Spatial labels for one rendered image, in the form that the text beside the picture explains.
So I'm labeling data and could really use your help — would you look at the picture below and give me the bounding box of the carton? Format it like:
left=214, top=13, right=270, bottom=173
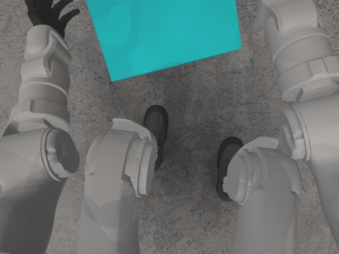
left=86, top=0, right=242, bottom=81

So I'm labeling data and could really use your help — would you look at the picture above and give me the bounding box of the left robot upper arm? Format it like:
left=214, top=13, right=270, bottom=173
left=0, top=127, right=79, bottom=254

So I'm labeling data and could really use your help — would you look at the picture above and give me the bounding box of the robot left hand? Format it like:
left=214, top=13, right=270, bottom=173
left=24, top=0, right=80, bottom=39

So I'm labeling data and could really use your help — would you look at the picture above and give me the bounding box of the left robot forearm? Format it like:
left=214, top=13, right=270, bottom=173
left=0, top=25, right=72, bottom=138

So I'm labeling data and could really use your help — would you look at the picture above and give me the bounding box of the right robot thigh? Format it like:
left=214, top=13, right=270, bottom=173
left=230, top=147, right=299, bottom=254

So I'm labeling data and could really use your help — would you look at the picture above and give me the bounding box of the robot left shin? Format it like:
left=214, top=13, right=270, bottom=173
left=85, top=119, right=158, bottom=177

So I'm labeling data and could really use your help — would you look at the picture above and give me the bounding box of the right robot upper arm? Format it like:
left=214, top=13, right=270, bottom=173
left=280, top=93, right=339, bottom=249

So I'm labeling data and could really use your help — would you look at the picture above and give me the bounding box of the right robot forearm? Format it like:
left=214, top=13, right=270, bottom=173
left=256, top=0, right=339, bottom=102

